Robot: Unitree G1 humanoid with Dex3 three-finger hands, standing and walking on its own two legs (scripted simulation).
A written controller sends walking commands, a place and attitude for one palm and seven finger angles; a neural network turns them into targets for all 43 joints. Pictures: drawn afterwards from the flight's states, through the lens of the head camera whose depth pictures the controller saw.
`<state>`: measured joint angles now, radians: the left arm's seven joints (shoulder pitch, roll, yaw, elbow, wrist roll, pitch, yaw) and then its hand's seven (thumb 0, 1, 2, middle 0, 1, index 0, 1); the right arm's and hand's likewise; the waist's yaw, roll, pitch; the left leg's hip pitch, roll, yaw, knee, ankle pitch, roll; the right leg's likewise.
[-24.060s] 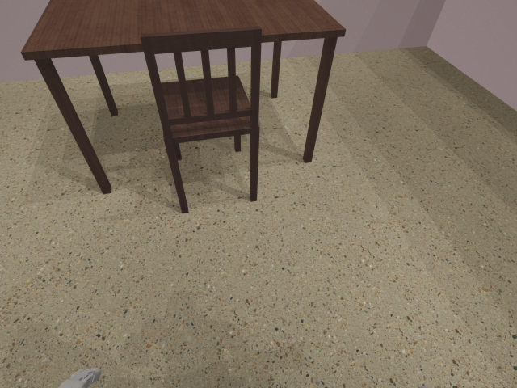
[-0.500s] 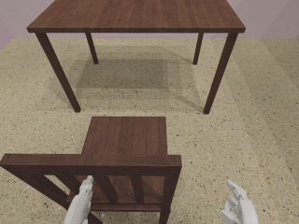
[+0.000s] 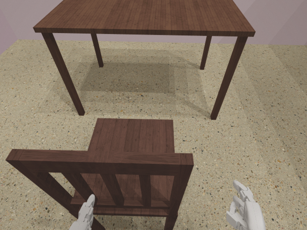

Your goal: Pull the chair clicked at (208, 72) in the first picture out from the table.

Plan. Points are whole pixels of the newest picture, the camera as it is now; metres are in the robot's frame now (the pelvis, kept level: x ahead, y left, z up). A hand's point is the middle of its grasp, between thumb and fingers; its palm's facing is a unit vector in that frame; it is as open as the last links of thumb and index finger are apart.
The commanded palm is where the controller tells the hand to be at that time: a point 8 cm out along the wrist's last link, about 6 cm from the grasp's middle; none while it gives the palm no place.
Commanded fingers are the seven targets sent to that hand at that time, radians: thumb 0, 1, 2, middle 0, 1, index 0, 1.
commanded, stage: draw the hand back to the body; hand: left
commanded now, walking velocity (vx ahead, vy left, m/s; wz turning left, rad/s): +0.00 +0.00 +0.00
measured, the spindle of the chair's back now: (114, 188) +0.24 +0.13 -0.03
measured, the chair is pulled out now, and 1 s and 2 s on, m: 0.63 0.63 0.62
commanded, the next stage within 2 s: step back with the hand held close in 1.60 s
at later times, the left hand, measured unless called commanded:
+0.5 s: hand out of the picture +0.13 +0.14 +0.06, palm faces -0.04 -0.99 -0.10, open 17.2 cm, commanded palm +0.10 +0.22 +0.11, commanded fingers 0.00 -0.37 0.29 -0.03 -0.04 -0.03 -0.04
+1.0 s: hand (57, 222) +0.14 +0.19 +0.09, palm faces +0.07 -0.87 -0.49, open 10.5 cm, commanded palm +0.13 +0.26 +0.20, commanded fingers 0.00 0.54 0.73 -0.15 -0.22 -0.15 -0.22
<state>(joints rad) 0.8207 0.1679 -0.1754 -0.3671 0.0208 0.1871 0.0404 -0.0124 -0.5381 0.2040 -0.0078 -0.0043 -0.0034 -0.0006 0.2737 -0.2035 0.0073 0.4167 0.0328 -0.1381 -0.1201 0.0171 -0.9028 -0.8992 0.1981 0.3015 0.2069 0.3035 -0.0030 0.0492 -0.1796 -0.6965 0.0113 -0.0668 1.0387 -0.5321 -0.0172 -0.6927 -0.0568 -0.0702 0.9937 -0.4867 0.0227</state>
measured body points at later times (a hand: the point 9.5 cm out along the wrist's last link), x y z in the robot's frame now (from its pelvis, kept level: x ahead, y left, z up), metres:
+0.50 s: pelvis -0.01 -0.01 -0.01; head +0.02 -0.02 +0.44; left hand +0.12 +0.20 +0.07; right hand +0.18 -0.22 -0.08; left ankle -0.01 +0.13 -0.67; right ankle +0.00 -0.14 -0.67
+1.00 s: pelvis +0.01 -0.03 +0.05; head +0.01 -0.05 +0.50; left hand +0.13 +0.24 +0.12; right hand +0.20 -0.24 -0.04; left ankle -0.01 +0.13 -0.67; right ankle +0.00 -0.14 -0.67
